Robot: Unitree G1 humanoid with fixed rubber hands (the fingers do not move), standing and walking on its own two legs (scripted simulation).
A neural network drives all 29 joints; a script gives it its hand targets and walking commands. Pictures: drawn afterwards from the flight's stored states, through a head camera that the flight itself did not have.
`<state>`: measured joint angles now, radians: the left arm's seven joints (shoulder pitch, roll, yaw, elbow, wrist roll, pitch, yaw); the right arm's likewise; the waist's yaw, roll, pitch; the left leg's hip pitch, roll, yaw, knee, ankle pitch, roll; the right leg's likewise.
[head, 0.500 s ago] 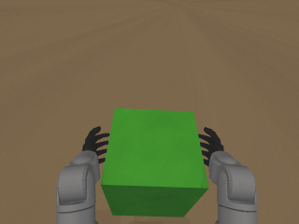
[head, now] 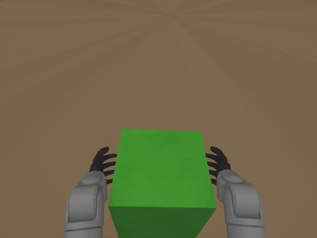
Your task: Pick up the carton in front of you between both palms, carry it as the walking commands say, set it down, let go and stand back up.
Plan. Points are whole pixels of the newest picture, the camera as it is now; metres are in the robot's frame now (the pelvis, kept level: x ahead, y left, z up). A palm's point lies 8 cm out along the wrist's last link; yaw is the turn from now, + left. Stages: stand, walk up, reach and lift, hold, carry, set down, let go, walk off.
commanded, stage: carry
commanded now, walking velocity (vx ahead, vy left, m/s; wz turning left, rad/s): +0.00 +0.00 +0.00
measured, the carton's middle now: (159, 187) +0.28 +0.00 -0.03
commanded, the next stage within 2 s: hold in 1.14 s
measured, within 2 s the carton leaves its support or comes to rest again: neither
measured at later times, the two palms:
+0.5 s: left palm (105, 189) +0.25 +0.13 +0.04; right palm (228, 185) +0.24 -0.17 +0.04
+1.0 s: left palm (105, 191) +0.24 +0.12 +0.04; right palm (231, 187) +0.24 -0.17 +0.04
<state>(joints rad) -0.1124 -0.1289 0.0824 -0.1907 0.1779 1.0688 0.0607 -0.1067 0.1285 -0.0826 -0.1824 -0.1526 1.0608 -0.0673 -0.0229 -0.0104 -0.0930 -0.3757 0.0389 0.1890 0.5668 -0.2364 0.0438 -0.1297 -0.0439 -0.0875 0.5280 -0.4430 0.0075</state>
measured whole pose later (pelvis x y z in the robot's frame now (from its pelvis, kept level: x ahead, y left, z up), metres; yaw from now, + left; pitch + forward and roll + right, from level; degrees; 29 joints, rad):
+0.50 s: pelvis -0.05 -0.02 +0.00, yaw +0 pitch +1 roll +0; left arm -0.24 -0.15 0.20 0.24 0.26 0.66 0.03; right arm -0.24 0.15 -0.19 0.23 -0.25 0.67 -0.04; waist -0.01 0.00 -0.06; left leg -0.39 0.08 0.17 0.49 -0.12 0.02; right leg -0.17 0.00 -0.11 0.53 -0.38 -0.03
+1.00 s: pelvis -0.05 -0.02 +0.00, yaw +0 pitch +1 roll +0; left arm -0.20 -0.14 0.16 0.14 0.24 0.73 0.04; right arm -0.21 0.14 -0.16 0.15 -0.23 0.73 -0.04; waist -0.01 0.00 -0.07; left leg -0.40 0.08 0.17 0.51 -0.13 0.02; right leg -0.20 0.00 -0.11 0.56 -0.38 -0.04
